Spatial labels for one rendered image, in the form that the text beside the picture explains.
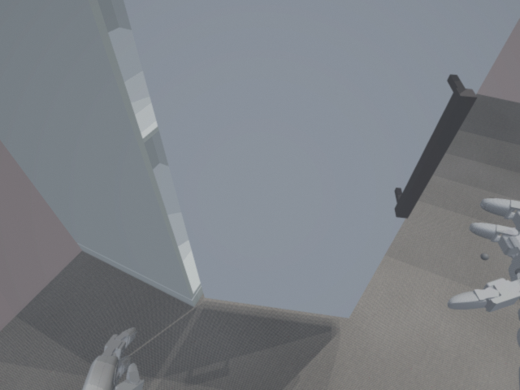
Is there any robot left hand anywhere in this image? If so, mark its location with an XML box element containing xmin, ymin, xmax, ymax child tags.
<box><xmin>82</xmin><ymin>327</ymin><xmax>144</xmax><ymax>390</ymax></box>

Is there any fridge door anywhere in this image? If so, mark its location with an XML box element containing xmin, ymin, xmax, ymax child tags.
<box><xmin>123</xmin><ymin>0</ymin><xmax>520</xmax><ymax>318</ymax></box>

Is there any robot right hand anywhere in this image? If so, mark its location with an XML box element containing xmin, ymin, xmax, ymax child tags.
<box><xmin>448</xmin><ymin>198</ymin><xmax>520</xmax><ymax>312</ymax></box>

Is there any handle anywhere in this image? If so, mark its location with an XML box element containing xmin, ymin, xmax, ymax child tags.
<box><xmin>395</xmin><ymin>75</ymin><xmax>477</xmax><ymax>219</ymax></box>

